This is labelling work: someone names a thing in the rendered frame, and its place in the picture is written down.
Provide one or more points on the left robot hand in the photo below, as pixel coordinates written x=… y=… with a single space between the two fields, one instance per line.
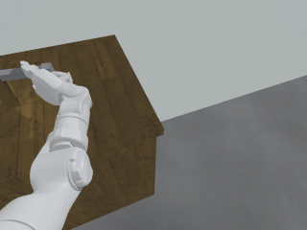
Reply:
x=44 y=82

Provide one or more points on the robot left upper arm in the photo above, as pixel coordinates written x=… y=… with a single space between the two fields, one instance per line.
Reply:
x=57 y=178

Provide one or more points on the tap lever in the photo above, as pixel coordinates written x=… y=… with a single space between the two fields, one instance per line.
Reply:
x=18 y=74

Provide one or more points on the left robot forearm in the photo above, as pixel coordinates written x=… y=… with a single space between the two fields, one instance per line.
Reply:
x=72 y=121

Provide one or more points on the counter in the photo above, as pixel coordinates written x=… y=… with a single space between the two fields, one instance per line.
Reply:
x=122 y=127

